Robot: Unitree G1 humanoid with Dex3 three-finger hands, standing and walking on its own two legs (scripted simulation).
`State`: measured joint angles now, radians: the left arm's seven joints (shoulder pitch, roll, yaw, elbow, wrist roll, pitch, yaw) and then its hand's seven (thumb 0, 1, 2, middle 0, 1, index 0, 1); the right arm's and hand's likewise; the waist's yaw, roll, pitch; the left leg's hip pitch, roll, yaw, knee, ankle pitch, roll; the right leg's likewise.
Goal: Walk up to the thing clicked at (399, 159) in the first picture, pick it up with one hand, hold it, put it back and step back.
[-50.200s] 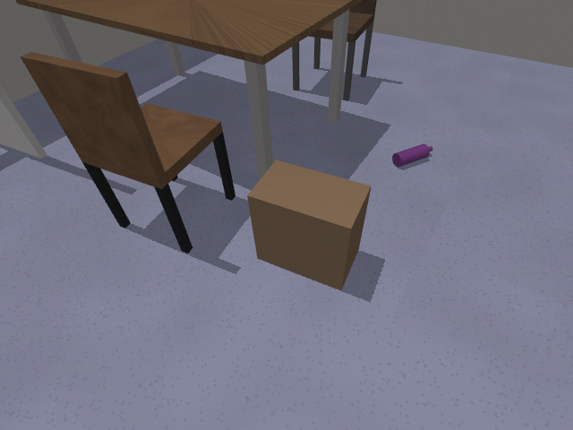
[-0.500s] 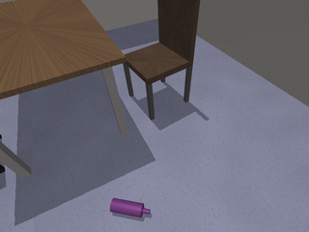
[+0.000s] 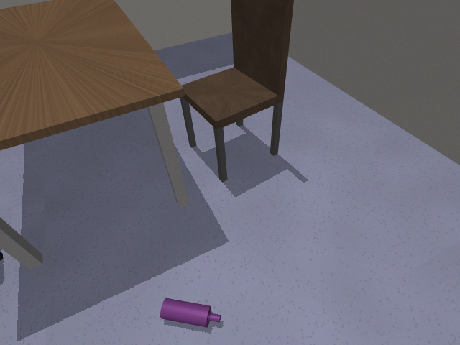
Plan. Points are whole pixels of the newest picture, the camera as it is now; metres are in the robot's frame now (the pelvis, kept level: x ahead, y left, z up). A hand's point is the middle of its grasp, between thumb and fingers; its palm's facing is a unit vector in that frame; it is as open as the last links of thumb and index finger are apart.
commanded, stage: stand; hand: left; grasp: from above
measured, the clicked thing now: (191, 313) +0.42 +0.24 -0.74
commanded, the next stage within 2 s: step back in 0.22 s
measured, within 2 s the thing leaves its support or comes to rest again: neither
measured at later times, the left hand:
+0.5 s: hand out of the picture +0.07 +0.30 -0.18, palm faces -0.05 -0.93 -0.37, open 7.4 cm
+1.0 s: hand out of the picture +0.01 +0.32 -0.17, palm faces -0.10 -0.91 -0.39, open 7.4 cm
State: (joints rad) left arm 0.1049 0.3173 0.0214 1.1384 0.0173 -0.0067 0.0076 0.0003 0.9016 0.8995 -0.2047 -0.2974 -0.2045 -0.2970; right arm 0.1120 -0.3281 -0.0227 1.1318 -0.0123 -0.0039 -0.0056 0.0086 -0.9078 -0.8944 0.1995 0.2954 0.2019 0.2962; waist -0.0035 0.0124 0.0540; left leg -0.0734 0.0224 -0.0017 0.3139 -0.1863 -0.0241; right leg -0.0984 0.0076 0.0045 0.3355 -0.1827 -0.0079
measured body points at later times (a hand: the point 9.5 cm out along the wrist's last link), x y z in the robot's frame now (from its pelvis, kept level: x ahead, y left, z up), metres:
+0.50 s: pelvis -0.04 +0.04 -0.02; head +0.03 +0.05 +0.42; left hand +0.08 +0.35 -0.15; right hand +0.02 -0.29 -0.14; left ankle -0.07 +0.14 -0.74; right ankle +0.00 -0.11 -0.75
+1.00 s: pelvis -0.12 +0.06 -0.02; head -0.06 +0.05 +0.42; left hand +0.01 +0.36 -0.14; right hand -0.04 -0.25 -0.15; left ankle -0.08 +0.14 -0.75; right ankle -0.12 -0.05 -0.75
